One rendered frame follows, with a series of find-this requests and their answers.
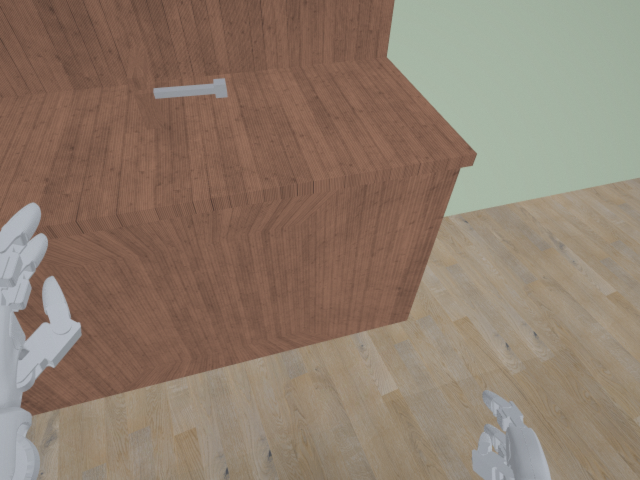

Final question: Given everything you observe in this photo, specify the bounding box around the right robot hand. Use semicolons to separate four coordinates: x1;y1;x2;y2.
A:
472;390;551;480

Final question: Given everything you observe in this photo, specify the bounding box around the left robot hand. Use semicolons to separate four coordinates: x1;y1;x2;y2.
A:
0;202;82;409

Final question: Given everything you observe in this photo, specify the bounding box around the tap lever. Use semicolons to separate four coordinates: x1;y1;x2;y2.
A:
153;78;228;99

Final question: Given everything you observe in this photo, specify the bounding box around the left robot forearm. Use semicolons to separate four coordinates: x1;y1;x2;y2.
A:
0;407;40;480

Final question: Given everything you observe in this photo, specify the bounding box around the counter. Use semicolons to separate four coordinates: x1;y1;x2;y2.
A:
0;0;477;416

